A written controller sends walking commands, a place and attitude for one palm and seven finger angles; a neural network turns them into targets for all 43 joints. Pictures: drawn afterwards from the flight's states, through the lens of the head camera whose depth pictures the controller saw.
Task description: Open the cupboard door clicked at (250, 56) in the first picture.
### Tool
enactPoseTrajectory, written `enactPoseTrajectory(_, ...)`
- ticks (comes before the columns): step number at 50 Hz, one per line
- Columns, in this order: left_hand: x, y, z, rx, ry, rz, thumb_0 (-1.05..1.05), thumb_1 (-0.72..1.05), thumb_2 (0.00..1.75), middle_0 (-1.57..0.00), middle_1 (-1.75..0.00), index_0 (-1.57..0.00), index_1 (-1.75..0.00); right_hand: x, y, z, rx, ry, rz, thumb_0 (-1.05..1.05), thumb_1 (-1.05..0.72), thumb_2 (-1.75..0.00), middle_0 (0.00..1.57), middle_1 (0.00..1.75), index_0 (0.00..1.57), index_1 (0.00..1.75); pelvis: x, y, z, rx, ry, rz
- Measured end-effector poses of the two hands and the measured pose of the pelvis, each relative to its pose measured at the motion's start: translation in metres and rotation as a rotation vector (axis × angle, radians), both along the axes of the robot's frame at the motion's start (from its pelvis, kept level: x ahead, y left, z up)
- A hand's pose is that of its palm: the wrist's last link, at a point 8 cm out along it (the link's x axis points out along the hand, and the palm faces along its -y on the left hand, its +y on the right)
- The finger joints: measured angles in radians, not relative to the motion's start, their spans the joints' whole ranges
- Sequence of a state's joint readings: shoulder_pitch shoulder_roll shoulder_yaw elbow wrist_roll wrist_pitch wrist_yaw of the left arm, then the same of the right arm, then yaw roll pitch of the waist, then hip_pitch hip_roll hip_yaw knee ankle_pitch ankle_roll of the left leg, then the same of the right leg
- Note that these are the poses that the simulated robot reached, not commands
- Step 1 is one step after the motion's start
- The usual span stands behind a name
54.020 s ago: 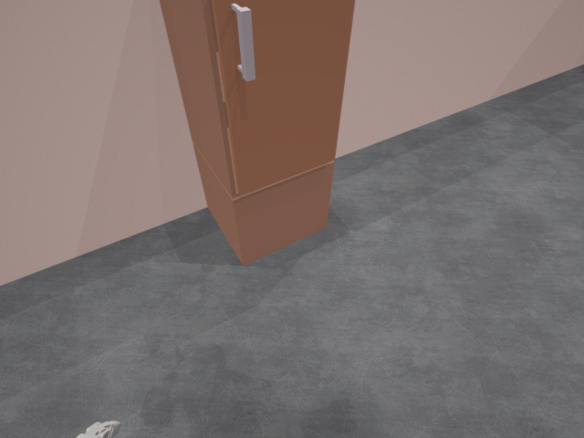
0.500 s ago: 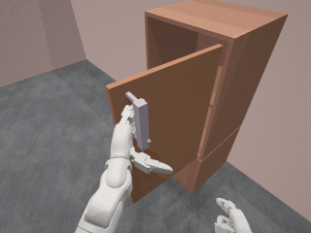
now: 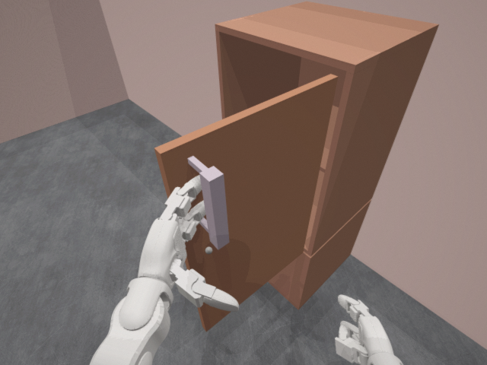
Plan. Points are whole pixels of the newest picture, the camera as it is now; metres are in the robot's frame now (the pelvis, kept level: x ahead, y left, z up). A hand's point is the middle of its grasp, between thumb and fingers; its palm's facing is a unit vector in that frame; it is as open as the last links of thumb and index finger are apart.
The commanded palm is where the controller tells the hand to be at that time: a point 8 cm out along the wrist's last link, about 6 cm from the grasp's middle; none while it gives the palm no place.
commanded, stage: slide the hand sideways off the handle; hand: left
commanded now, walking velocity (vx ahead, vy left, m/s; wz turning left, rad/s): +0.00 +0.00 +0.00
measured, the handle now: (207, 203) +0.32 +0.09 +0.15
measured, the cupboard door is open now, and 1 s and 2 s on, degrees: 87 87 87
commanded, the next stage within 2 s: draw the hand back to the body in 0.58 s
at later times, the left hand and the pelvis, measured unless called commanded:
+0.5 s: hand (163, 279) +0.19 +0.13 +0.13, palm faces +0.03 -1.00 -0.06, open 16.3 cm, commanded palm +0.15 +0.18 +0.14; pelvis +0.02 -0.01 +0.00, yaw +1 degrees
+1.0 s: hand (132, 285) +0.18 +0.16 +0.14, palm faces +0.03 -1.00 -0.07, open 16.3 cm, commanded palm +0.14 +0.21 +0.15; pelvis +0.00 +0.00 -0.01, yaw +2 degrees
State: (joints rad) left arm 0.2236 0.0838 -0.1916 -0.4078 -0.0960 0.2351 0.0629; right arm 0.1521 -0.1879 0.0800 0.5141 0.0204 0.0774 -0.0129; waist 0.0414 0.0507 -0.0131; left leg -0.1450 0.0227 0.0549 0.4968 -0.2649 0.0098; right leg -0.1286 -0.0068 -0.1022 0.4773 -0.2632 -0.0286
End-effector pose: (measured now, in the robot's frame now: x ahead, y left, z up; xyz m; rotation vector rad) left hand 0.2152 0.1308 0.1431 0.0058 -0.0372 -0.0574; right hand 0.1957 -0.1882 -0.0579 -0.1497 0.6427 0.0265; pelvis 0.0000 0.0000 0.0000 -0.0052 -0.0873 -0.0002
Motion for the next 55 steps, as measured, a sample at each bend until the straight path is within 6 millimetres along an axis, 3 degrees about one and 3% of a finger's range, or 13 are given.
enactPoseTrajectory(13, -0.019, 0.021, -0.003, 0.019, 0.014, 0.017, -0.01, -0.50, 0.30, -0.19, -0.32, -0.17, -0.31, 0.016, -0.017, 0.003, -0.015, -0.048, -0.016, 0.02, -0.91, -0.90, 0.20, 0.30, 0.20, 0.30, 0.016, -0.008, -0.001, 0.001, 0.022, 0.002)
enactPoseTrajectory(30, -0.054, 0.055, -0.006, 0.051, 0.014, 0.076, -0.01, -0.50, 0.30, -0.16, -0.30, -0.15, -0.30, 0.006, -0.036, -0.006, -0.039, -0.095, -0.037, 0.02, -0.91, -0.90, 0.20, 0.30, 0.20, 0.30, 0.019, -0.015, -0.006, -0.007, 0.040, 0.022)
enactPoseTrajectory(39, -0.057, 0.057, -0.004, 0.047, -0.015, 0.047, -0.01, -0.50, 0.30, -0.16, -0.30, -0.15, -0.30, 0.000, -0.031, -0.003, -0.034, -0.144, -0.037, 0.02, -0.91, -0.90, 0.20, 0.30, 0.20, 0.30, 0.011, -0.011, -0.007, -0.008, 0.036, 0.023)
enactPoseTrajectory(55, -0.064, 0.092, 0.003, 0.069, -0.018, 0.079, -0.01, -0.50, 0.30, -0.15, -0.30, -0.15, -0.30, -0.005, -0.012, 0.004, -0.033, -0.179, -0.015, 0.02, -0.90, -0.90, 0.20, 0.30, 0.20, 0.30, 0.001, 0.001, -0.005, -0.013, 0.017, 0.026)
